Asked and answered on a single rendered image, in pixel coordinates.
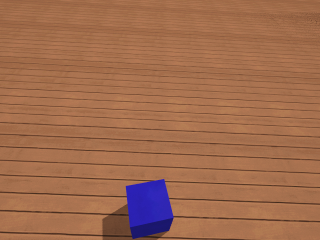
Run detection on carton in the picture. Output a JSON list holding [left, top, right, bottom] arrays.
[[126, 179, 174, 239]]

